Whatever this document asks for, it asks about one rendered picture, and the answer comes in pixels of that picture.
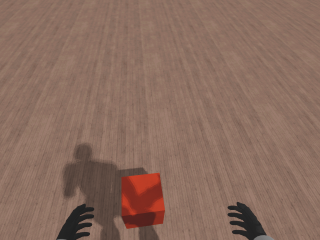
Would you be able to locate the right robot hand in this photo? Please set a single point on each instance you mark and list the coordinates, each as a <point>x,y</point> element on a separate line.
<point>251,224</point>

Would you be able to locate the left robot hand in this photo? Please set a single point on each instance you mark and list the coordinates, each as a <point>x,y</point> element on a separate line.
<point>71,226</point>

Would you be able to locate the carton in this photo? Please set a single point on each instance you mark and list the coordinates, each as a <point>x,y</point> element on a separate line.
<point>142,202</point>

